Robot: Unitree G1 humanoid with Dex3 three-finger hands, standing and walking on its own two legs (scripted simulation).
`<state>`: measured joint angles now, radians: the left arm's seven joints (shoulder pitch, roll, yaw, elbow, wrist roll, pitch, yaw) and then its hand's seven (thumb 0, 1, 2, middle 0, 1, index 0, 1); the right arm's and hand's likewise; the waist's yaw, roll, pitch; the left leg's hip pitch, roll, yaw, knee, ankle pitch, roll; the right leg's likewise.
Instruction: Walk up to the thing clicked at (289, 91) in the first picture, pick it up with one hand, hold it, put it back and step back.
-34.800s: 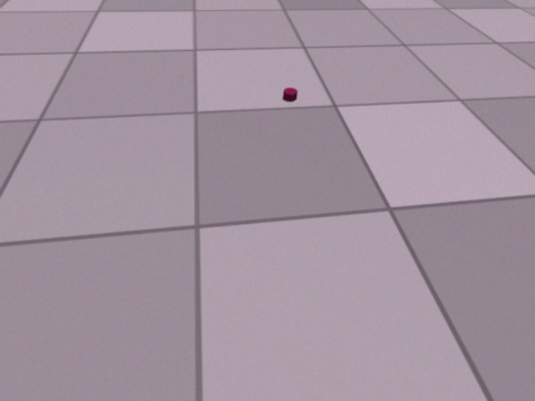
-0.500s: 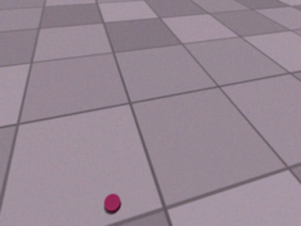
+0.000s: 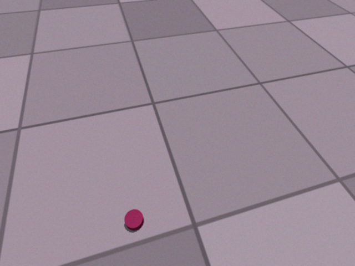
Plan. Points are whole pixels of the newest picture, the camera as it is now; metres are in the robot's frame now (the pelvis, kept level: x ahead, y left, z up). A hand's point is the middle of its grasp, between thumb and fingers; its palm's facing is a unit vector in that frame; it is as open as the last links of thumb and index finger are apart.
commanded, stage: step back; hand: left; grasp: from above
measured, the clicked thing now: (134, 219) +0.44 +0.20 -0.75
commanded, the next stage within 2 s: none
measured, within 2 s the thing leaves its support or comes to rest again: neither
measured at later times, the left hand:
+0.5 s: hand out of the picture +0.03 +0.29 -0.17, palm faces -0.09 -0.92 -0.38, open 7.4 cm
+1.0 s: hand out of the picture -0.09 +0.32 -0.16, palm faces +0.02 -0.93 -0.38, open 7.4 cm
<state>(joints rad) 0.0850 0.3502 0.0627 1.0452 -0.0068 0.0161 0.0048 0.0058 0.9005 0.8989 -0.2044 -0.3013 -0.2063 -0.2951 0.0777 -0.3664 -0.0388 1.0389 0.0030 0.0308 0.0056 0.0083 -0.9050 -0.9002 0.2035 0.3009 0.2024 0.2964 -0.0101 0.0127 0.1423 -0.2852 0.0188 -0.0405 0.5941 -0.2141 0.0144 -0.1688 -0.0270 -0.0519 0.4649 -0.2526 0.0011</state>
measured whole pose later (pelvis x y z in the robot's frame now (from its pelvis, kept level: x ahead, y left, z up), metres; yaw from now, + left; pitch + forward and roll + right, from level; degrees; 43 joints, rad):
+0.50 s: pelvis -0.09 +0.03 -0.02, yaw -4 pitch -2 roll +0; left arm 0.12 0.38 0.08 0.90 0.01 0.05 0.01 0.01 0.90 0.90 -0.20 -0.30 -0.20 -0.29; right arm 0.11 -0.36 -0.04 0.85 -0.03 0.03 -0.01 0.01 -0.90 -0.90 0.21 0.30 0.21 0.30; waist -0.02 -0.01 0.20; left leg -0.39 0.01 0.05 0.64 -0.22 0.04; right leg -0.29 0.03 0.06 0.78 -0.46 0.00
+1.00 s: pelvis -0.23 +0.05 -0.01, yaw +0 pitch -3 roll -1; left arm 0.10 0.40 0.08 0.81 0.00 0.07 0.03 0.01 0.90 0.90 -0.20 -0.30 -0.20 -0.29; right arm 0.15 -0.36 -0.04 0.87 -0.03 0.02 0.00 0.01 -0.90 -0.90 0.20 0.30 0.20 0.30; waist -0.01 -0.04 0.18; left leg -0.28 -0.03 -0.03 0.63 -0.30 0.04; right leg -0.48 0.09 0.14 1.08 -0.53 -0.02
